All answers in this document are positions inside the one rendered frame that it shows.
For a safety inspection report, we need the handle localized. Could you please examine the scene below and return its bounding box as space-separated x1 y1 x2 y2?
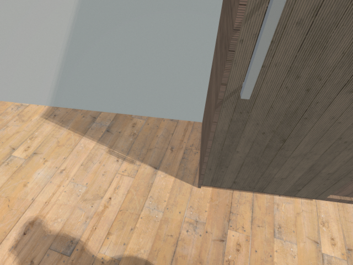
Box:
240 0 286 99

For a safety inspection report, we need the wardrobe door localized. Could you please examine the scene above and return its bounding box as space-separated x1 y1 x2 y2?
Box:
202 0 353 200
331 179 353 197

